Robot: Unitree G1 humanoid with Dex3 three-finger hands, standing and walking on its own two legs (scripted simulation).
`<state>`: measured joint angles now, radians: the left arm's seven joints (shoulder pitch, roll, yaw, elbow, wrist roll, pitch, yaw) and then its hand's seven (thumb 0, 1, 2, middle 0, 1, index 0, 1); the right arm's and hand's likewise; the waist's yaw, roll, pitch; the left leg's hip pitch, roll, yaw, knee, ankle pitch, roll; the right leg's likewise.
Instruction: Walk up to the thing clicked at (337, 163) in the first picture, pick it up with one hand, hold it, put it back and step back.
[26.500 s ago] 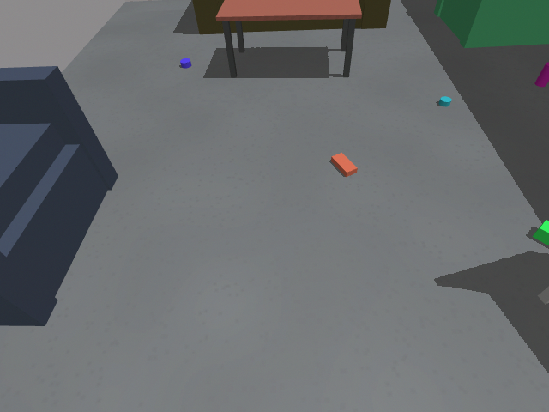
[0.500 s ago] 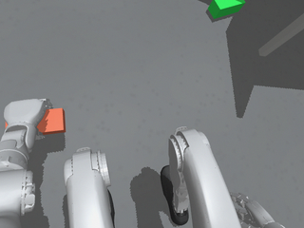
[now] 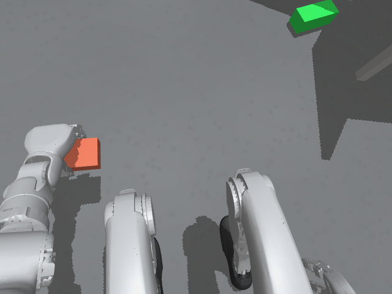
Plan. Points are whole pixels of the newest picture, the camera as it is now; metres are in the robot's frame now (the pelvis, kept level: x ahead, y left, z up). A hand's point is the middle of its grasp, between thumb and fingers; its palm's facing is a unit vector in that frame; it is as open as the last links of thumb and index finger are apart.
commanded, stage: lift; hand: left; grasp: from above
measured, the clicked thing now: (65, 155) +0.43 +0.28 -0.18
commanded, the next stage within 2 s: hold in 1.38 s
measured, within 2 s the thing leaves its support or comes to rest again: neither
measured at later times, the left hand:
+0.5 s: hand (10, 165) +0.36 +0.27 +0.03, palm faces -0.43 -0.06 -0.90, open 9.6 cm
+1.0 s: hand out of the picture +0.35 +0.25 +0.21, palm faces -0.46 -0.07 -0.88, open 9.5 cm
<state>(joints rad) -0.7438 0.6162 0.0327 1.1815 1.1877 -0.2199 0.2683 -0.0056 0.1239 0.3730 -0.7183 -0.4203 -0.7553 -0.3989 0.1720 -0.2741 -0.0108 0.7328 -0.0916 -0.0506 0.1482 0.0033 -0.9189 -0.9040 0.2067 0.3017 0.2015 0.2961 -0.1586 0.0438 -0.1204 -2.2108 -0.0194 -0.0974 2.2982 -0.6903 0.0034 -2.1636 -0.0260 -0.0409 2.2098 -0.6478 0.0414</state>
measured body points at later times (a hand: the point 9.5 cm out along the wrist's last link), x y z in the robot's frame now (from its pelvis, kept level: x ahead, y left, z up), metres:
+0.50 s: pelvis +0.00 +0.01 +0.13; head +0.16 +0.04 +0.55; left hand +0.38 +0.27 +0.08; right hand +0.15 -0.26 +0.01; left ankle +0.08 +0.12 -0.33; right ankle +0.11 -0.13 -0.33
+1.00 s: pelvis +0.04 +0.01 +0.30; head +0.12 +0.02 +0.74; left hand +0.37 +0.25 +0.26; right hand +0.16 -0.25 +0.18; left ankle +0.08 +0.12 -0.33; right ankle +0.10 -0.13 -0.33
